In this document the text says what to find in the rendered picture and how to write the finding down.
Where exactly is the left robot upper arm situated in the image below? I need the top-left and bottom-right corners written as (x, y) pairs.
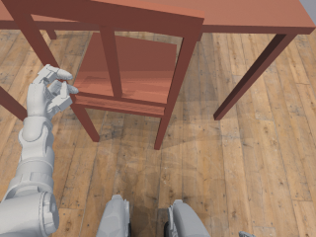
top-left (0, 192), bottom-right (60, 237)

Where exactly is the table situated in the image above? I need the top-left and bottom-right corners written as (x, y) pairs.
top-left (0, 0), bottom-right (316, 121)

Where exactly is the robot left forearm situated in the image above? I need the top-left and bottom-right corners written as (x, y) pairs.
top-left (0, 116), bottom-right (55, 205)

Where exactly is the left robot hand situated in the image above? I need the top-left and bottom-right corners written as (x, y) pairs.
top-left (26, 64), bottom-right (79, 121)

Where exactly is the chair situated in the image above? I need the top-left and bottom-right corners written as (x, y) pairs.
top-left (1, 0), bottom-right (205, 150)

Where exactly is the left robot thigh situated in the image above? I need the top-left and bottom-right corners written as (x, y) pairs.
top-left (96, 198), bottom-right (130, 237)

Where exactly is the robot thigh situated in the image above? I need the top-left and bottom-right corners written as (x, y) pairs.
top-left (96, 198), bottom-right (130, 237)
top-left (167, 202), bottom-right (210, 237)

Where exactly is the right robot thigh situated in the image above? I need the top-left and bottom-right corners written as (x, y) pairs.
top-left (167, 202), bottom-right (210, 237)

